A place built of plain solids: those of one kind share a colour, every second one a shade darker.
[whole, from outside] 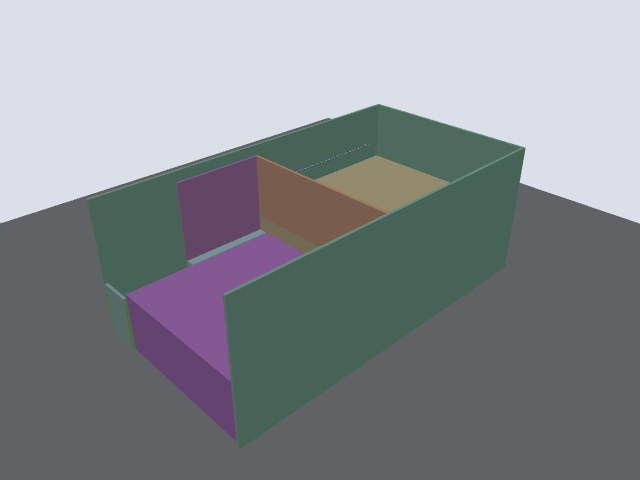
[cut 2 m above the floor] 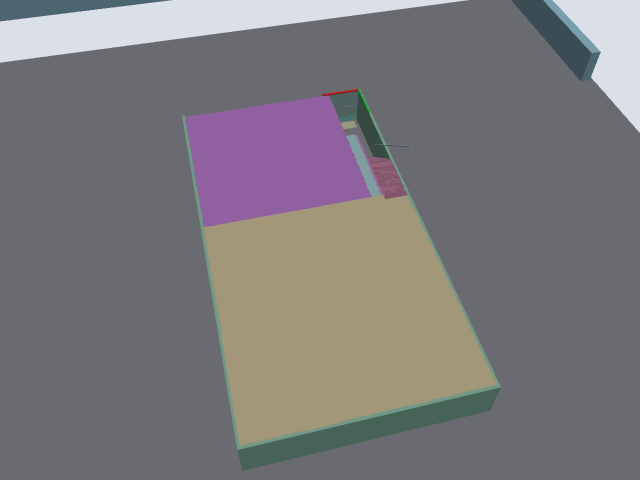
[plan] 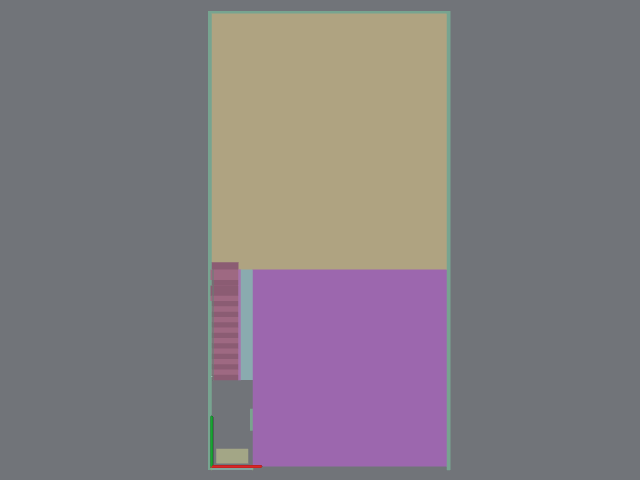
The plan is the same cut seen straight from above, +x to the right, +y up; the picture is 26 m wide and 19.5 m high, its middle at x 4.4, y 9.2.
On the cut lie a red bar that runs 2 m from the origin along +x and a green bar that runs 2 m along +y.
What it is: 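A dance studio over shops in an old town building, fitted out in the 1980s to 2010s; the building 9.6 x 18.4 m inside; of the ground floor only the lobby is a room, 1.67 m broad and 3.51 m long under a ceiling 2.88 m high, its street end glazed from wall to wall; the rest is shops, unseen; over the flight a stairwell up to the studio's ceiling, 7.15 m over the ground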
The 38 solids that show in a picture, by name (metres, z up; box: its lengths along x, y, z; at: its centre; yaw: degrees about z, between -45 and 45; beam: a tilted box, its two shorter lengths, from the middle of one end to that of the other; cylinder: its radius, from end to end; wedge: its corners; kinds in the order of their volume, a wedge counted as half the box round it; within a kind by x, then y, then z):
{
 "upper_1": {"box": [9.65, 10.4, 3.96], "at": [4.78, 13.2, 1.93]},
 "shops_1": {"box": [7.88, 8.0, 3.13], "at": [5.61, 4.0, 1.51]},
 "street_hedge_1": {"box": [0.6, 15.85, 2.25], "at": [-14.7, -8.07, 1.07]},
 "street_hedge_2": {"box": [39.55, 0.6, 2.25], "at": [4.78, -16.3, 1.07]},
 "wall_1": {"box": [0.15, 18.65, 7.2], "at": [-0.07, 9.18, 3.55]},
 "wall_2": {"box": [9.85, 0.15, 7.2], "at": [4.78, 18.43, 3.55]},
 "wall_3": {"box": [0.15, 18.65, 7.2], "at": [9.62, 9.18, 3.55]},
 "stair_step_1": {"box": [1.14, 0.43, 0.23], "at": [0.52, 3.72, 0.06]},
 "stair_step_2": {"box": [1.14, 0.43, 0.41], "at": [0.52, 3.93, 0.15]},
 "stair_step_3": {"box": [1.14, 0.43, 0.58], "at": [0.52, 4.15, 0.24]},
 "stair_step_4": {"box": [1.14, 0.43, 0.76], "at": [0.52, 4.36, 0.33]},
 "stair_step_5": {"box": [1.14, 0.43, 0.94], "at": [0.52, 4.58, 0.42]},
 "stair_step_6": {"box": [1.14, 0.43, 1.12], "at": [0.52, 4.79, 0.51]},
 "stair_step_7": {"box": [1.14, 0.43, 1.3], "at": [0.52, 5.0, 0.6]},
 "stair_step_8": {"box": [1.14, 0.43, 1.48], "at": [0.52, 5.22, 0.69]},
 "stair_step_9": {"box": [1.14, 0.43, 1.65], "at": [0.52, 5.43, 0.78]},
 "stair_step_10": {"box": [1.14, 0.43, 1.83], "at": [0.52, 5.65, 0.87]},
 "stair_step_11": {"box": [1.14, 0.43, 2.01], "at": [0.52, 5.86, 0.96]},
 "stair_step_12": {"box": [1.14, 0.43, 2.19], "at": [0.52, 6.07, 1.04]},
 "stair_step_13": {"box": [1.14, 0.43, 2.37], "at": [0.52, 6.29, 1.13]},
 "stair_step_14": {"box": [1.14, 0.43, 2.55], "at": [0.52, 6.5, 1.22]},
 "stair_step_15": {"box": [1.14, 0.43, 2.72], "at": [0.52, 6.72, 1.31]},
 "stair_step_16": {"box": [1.14, 0.43, 2.9], "at": [0.52, 6.93, 1.4]},
 "stair_step_17": {"box": [1.14, 0.43, 3.08], "at": [0.52, 7.14, 1.49]},
 "stair_step_18": {"box": [1.14, 0.43, 3.26], "at": [0.52, 7.36, 1.58]},
 "stair_step_19": {"box": [1.14, 0.43, 3.44], "at": [0.52, 7.57, 1.67]},
 "stair_step_20": {"box": [1.14, 0.43, 3.62], "at": [0.52, 7.79, 1.76]},
 "stair_step_21": {"box": [1.14, 0.51, 3.79], "at": [0.52, 8.04, 1.85]},
 "shops_return_1": {"box": [0.49, 4.49, 3.13], "at": [1.43, 5.75, 1.51]},
 "entrance_wall_1": {"box": [8.47, 0.15, 3.29], "at": [5.32, 8.07, 5.5]},
 "stair_partition_1": {"box": [0.1, 4.5, 7.2], "at": [1.13, 5.76, 3.55]},
 "window_wall_1": {"box": [1.67, 0.15, 2.93], "at": [0.83, -0.07, 1.42]},
 "door_mat_1": {"box": [1.3, 0.6, 0.07], "at": [0.83, 0.42, -0.02]},
 "letter_boxes_1": {"box": [0.12, 0.9, 0.42], "at": [1.61, 1.9, 1.26]},
 "street_door_kick_1": {"box": [1.67, 0.05, 0.35], "at": [0.83, -0.02, 0.12]},
 "front_corner_1": {"box": [0.04, 0.17, 2.78], "at": [1.67, -0.07, 1.34]},
 "barre_near_1": {"cylinder": 0.02, "from": [0.22, 11.0, 4.96], "to": [0.22, 17.35, 4.96]},
 "stair_wall_rail_1": {"cylinder": 0.02, "from": [0.06, 3.51, 1.06], "to": [0.06, 8.0, 4.79]}
}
